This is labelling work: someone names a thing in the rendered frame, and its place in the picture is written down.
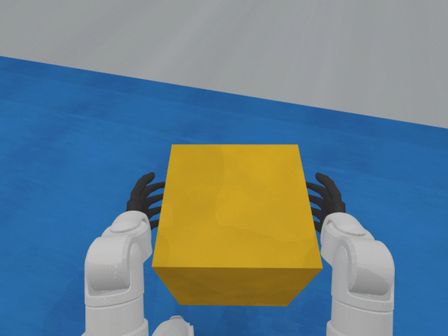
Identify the robot left hand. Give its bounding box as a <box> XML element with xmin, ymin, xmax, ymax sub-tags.
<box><xmin>126</xmin><ymin>172</ymin><xmax>166</xmax><ymax>230</ymax></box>

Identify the robot right hand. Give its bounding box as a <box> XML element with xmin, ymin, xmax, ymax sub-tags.
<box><xmin>305</xmin><ymin>172</ymin><xmax>346</xmax><ymax>233</ymax></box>

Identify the robot right forearm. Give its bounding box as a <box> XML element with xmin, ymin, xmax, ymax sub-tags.
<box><xmin>321</xmin><ymin>212</ymin><xmax>395</xmax><ymax>336</ymax></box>

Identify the carton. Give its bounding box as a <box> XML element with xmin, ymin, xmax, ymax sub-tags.
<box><xmin>152</xmin><ymin>144</ymin><xmax>323</xmax><ymax>307</ymax></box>

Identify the robot left forearm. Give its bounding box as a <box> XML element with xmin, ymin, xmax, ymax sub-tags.
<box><xmin>81</xmin><ymin>211</ymin><xmax>153</xmax><ymax>336</ymax></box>

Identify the left robot thigh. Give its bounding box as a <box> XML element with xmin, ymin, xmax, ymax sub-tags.
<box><xmin>152</xmin><ymin>318</ymin><xmax>194</xmax><ymax>336</ymax></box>

